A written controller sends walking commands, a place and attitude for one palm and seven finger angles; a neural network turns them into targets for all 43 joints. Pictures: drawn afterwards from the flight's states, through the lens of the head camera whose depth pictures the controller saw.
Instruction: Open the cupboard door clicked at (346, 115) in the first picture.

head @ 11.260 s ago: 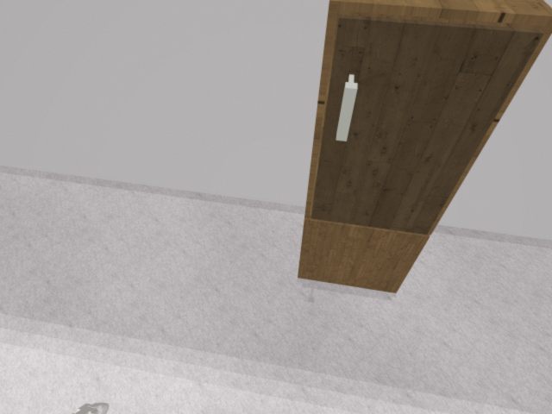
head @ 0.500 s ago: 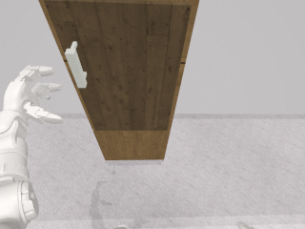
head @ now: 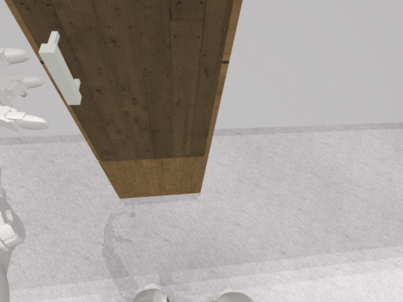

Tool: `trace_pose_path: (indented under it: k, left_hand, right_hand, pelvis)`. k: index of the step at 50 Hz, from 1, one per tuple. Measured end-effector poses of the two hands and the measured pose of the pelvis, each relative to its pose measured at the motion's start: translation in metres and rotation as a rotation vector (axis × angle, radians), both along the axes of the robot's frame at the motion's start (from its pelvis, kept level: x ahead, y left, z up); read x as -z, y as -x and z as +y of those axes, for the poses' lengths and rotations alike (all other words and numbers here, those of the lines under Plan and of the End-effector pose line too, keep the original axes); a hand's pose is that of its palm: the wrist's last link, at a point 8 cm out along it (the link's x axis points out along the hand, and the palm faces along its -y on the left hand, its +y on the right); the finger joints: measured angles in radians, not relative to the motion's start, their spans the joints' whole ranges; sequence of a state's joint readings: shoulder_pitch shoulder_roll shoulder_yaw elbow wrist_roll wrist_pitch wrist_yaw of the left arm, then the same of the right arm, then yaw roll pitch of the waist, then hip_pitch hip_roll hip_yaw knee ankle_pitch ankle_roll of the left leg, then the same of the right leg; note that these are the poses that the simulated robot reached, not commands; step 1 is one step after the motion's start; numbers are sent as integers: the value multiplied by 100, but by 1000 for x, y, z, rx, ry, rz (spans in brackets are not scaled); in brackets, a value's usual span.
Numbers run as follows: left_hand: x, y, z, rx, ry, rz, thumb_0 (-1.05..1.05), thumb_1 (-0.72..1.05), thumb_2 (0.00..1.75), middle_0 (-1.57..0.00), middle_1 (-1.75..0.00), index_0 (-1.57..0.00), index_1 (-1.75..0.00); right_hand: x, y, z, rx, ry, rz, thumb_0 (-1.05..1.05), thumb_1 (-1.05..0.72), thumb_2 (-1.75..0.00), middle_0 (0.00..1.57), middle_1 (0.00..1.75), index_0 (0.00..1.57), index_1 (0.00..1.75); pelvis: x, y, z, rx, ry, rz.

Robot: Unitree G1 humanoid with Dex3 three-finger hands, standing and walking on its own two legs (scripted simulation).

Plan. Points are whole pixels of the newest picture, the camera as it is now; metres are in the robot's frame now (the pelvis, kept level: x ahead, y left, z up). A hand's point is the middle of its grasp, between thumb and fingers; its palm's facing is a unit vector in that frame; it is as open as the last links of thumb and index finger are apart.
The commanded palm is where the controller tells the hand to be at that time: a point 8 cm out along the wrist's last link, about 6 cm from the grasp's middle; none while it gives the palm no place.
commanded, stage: move the hooked fingers beside the handle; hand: left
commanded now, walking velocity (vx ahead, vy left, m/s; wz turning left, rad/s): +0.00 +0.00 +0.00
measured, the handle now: (64, 69) +0.54 +0.25 +0.11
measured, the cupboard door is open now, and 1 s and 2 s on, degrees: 0 0 0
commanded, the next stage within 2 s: slide the fingers in behind the handle in 0.98 s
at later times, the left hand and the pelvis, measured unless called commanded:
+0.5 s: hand (25, 87) +0.49 +0.30 +0.11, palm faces +0.06 -1.00 +0.02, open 14.0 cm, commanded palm +0.47 +0.35 +0.11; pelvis +0.01 +0.01 -0.01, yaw -1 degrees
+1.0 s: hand (23, 90) +0.49 +0.30 +0.11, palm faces +0.05 -1.00 +0.02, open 14.0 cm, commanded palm +0.47 +0.35 +0.11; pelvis +0.00 +0.01 -0.01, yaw +0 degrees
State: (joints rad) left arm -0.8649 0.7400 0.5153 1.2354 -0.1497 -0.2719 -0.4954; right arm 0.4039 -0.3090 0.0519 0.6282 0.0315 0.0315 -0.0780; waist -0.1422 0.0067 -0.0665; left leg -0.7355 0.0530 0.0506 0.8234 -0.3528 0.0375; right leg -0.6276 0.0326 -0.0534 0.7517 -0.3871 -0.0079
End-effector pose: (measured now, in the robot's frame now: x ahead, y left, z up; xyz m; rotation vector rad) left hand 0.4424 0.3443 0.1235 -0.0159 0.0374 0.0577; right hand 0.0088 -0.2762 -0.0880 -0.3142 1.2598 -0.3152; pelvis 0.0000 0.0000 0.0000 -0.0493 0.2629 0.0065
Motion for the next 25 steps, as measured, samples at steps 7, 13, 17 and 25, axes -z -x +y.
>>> trace_pose_path:
  k: [7, 13, 17, 25]
  left_hand:
    - [-4, -13, 6, 4, -9, -12, -1, -50, 30, -30, -120, -30, -120]
    - [-2, -24, 7, 12, -2, 4, -1, -50, 30, -30, -120, -30, -120]
    - [0, -26, 6, 14, -6, -5, -1, -50, 30, -30, -120, -30, -120]
    - [11, -27, 9, 0, 2, 11, -1, -50, 30, -30, -120, -30, -120]
  right_hand:
    - [0, 13, 1, 25, 3, 63, 1, -91, -90, 21, 30, 20, 30]
    - [1, 18, 5, 33, 4, 96, 1, -91, -90, 21, 30, 20, 30]
    - [1, 19, 8, 40, -1, 100, 1, -91, -90, 21, 30, 20, 30]
    - [2, 13, 14, 39, -7, 95, 1, -91, -90, 21, 30, 20, 30]
  pelvis:
    - [2, -2, 1, 2, 8, 26]
    - [4, -3, 3, 0, 13, 44]
    - [5, -5, 5, 7, 14, 51]
    - [6, -7, 8, 7, 17, 54]
